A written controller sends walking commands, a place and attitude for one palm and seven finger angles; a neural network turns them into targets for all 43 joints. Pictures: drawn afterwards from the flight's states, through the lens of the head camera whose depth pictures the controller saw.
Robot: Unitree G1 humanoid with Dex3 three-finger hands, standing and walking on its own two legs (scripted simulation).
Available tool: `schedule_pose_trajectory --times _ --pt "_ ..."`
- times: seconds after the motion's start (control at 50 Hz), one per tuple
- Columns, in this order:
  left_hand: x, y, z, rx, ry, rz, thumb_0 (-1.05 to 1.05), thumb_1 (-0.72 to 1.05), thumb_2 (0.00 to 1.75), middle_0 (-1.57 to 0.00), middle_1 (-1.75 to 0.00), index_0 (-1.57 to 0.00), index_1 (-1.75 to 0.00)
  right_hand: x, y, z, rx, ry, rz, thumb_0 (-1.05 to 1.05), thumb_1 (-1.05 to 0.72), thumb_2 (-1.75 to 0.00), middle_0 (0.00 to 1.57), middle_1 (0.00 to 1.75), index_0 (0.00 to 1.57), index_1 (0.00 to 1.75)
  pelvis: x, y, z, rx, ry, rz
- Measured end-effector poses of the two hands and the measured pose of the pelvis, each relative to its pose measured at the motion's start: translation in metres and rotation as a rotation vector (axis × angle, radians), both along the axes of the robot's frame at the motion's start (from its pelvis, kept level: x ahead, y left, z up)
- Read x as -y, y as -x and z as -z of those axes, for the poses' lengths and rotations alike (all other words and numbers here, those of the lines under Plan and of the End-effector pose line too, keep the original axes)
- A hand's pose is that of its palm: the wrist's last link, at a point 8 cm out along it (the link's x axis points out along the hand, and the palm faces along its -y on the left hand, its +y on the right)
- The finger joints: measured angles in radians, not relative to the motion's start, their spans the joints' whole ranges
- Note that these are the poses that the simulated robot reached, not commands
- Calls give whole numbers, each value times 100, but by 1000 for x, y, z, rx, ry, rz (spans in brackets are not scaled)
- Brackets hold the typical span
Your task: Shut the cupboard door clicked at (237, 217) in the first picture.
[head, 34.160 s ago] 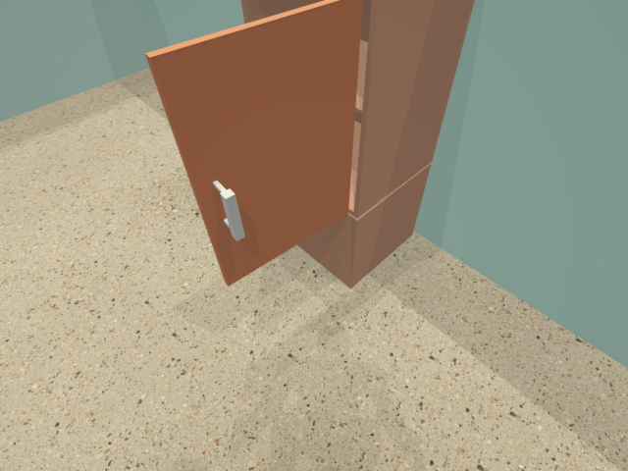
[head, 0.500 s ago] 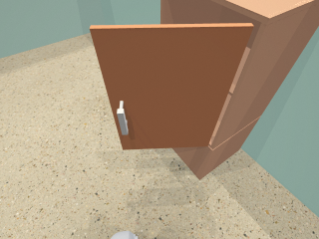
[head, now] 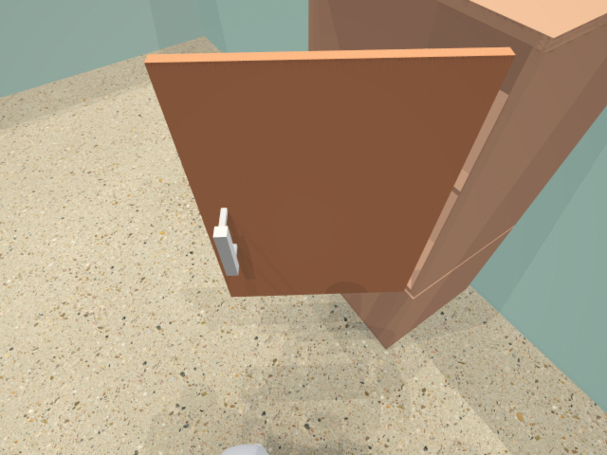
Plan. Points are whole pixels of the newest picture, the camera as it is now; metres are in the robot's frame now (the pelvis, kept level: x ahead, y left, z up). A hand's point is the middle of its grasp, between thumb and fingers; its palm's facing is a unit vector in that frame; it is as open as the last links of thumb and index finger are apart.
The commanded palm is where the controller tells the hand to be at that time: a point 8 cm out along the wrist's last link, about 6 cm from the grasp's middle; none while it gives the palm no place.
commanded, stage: come to a stop and stand still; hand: left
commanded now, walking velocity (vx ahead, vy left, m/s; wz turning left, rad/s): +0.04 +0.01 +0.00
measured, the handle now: (228, 242) +0.45 +0.17 -0.07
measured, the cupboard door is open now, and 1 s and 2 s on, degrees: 58 58 58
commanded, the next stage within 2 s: look again from close up in 0.84 s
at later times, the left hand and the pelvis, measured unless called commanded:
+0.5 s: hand out of the picture -0.02 +0.22 -0.17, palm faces +0.05 -0.98 -0.17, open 7.3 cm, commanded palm none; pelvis -0.03 +0.05 +0.01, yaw +1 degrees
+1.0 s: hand out of the picture -0.09 +0.21 -0.17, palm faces +0.02 -0.99 -0.12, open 7.4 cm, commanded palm none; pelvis -0.05 +0.06 +0.01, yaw +1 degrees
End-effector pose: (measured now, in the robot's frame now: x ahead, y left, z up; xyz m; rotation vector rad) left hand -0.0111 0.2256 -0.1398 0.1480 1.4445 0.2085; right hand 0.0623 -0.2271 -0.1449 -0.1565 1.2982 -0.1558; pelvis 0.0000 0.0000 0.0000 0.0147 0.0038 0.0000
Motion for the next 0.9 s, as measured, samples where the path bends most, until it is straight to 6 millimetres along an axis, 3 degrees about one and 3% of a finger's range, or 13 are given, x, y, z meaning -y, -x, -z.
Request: schedule_pose_trajectory --times 0.14,0.22,0.32,0.4,0.52,0.7,0.9 --pt "-29 -17 1 70 -33 32 1 91 90 -20 -30 -20 -30 9 39 -5 -83 52 35 0 -91 -90 20 30 20 30 -10 6 1 27 6 -15" --pt "-42 -27 11 111 -14 30 0 91 90 -20 -30 -20 -29 -2 52 -4 -79 67 22 0 -91 -90 20 30 20 30 -23 10 7 36 22 -27" --pt "-44 -28 9 141 19 19 0 91 90 -20 -30 -20 -29 -27 64 -11 -86 47 -5 0 -91 -90 20 30 20 30 -33 18 -1 41 19 -17" --pt "-40 -15 5 131 47 20 0 91 90 -20 -30 -20 -29 -40 67 -15 -72 33 -10 1 -93 -90 20 30 20 30 -39 25 -6 39 22 -16" --pt "-42 21 4 59 60 19 0 92 90 -20 -30 -20 -29 -46 77 -18 -52 24 4 1 -93 -90 20 30 20 30 -46 33 -10 46 22 -7" --pt "-36 70 5 -42 92 4 0 91 90 -20 -30 -20 -29 -57 106 -19 -93 13 21 0 -92 -90 20 30 20 30 -52 42 -12 51 21 0" --pt "-28 92 6 -90 121 -2 0 91 90 -20 -30 -20 -29 -71 135 -18 -152 -4 52 0 -91 -90 20 30 20 30 -57 47 -11 45 21 4"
